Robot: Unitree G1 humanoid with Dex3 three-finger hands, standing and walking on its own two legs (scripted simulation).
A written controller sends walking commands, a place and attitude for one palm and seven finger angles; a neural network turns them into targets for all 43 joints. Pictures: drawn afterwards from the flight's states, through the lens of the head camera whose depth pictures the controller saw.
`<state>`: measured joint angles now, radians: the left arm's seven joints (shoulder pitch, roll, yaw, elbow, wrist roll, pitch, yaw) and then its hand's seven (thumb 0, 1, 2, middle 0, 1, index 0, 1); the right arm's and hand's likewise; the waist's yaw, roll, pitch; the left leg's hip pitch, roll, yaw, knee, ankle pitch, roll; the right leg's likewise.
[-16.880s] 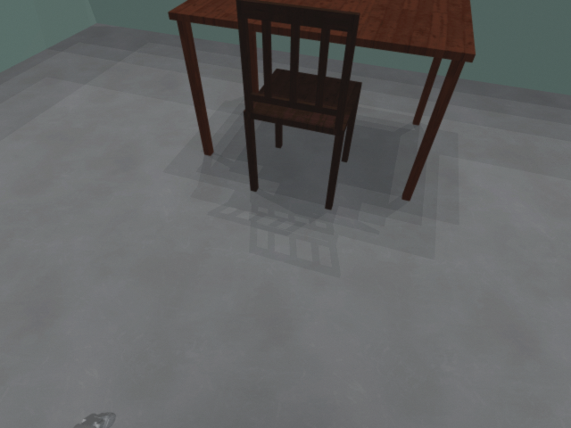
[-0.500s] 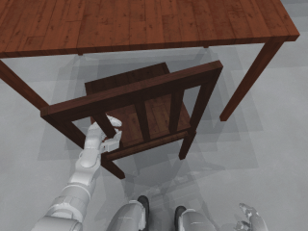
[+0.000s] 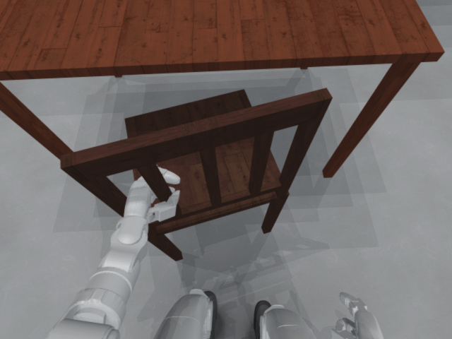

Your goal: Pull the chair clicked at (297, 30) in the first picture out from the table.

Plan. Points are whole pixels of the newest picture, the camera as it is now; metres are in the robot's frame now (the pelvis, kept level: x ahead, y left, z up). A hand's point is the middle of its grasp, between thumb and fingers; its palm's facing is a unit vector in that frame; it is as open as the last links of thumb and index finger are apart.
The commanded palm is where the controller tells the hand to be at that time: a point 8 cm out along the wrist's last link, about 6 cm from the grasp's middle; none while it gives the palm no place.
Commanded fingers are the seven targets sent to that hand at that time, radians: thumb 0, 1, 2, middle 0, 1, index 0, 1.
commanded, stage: step backward, pulling the chair out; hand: left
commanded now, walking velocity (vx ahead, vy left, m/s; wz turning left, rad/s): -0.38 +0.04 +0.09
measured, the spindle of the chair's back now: (211, 179) +0.40 +0.05 -0.08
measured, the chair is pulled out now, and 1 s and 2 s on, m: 0.12 0.20 0.36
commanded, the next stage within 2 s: none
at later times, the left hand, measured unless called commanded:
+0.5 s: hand (170, 218) +0.32 +0.13 -0.07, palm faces -0.02 -0.98 -0.20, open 5.6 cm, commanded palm +0.29 +0.18 -0.06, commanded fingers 0.00 0.90 0.90 -0.50 -1.45 -0.50 -1.45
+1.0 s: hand (166, 249) +0.26 +0.13 -0.07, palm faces -0.02 -0.98 -0.19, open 5.5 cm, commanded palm +0.23 +0.18 -0.05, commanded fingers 0.00 0.90 0.90 -0.50 -1.45 -0.50 -1.45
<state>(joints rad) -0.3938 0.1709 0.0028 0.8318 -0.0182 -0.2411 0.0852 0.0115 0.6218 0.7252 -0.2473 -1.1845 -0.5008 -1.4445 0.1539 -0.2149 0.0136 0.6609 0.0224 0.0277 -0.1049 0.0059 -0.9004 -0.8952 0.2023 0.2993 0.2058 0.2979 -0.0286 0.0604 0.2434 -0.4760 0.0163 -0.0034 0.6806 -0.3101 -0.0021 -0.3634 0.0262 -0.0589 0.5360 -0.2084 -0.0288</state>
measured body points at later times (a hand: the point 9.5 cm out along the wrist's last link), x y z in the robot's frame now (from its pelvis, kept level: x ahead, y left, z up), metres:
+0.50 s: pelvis -0.04 +0.00 +0.01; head +0.10 -0.02 +0.43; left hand +0.31 +0.18 -0.05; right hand +0.08 -0.25 -0.14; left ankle -0.03 +0.13 -0.71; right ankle +0.00 -0.12 -0.73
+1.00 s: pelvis -0.10 +0.00 +0.00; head +0.04 -0.01 +0.43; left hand +0.25 +0.18 -0.05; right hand +0.04 -0.25 -0.14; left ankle -0.13 +0.14 -0.73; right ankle -0.05 -0.12 -0.73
